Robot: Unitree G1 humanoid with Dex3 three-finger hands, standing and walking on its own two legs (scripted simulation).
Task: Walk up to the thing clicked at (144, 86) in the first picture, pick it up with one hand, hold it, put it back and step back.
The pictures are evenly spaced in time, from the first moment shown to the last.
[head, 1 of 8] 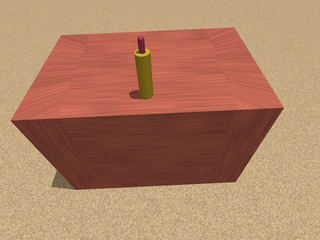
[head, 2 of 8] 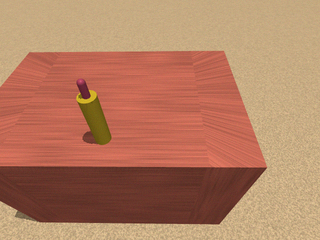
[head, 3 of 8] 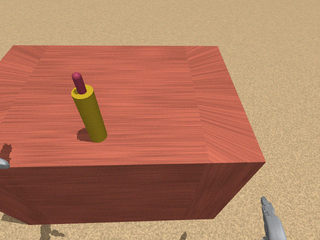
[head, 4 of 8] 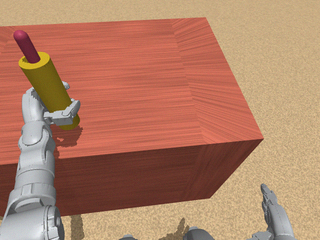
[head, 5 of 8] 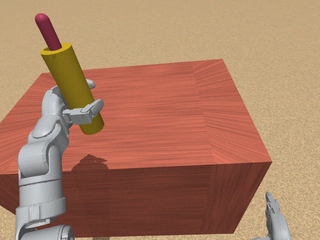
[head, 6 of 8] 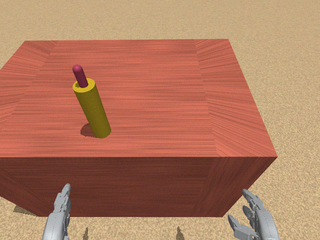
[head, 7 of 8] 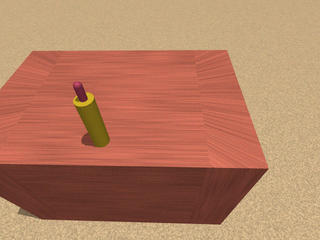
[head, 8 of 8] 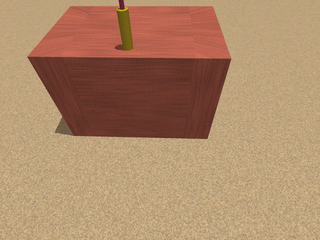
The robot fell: no
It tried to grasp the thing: yes
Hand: left
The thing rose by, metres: 0.24
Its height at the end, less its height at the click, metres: +0.00
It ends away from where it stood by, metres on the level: 0.02
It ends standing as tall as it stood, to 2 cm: yes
